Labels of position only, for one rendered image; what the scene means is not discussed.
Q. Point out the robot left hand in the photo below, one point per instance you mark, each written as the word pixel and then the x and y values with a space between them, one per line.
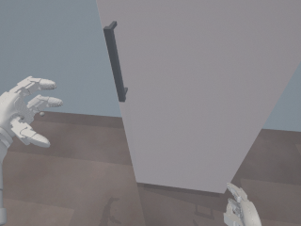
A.
pixel 12 106

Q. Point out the handle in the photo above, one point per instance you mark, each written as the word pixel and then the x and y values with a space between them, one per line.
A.
pixel 114 60

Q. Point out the robot right hand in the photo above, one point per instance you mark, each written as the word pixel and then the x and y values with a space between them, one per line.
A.
pixel 245 211

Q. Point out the fridge door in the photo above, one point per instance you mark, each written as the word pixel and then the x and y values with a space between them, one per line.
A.
pixel 203 76

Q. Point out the left robot forearm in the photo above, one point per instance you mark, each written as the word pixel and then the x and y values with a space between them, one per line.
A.
pixel 5 141

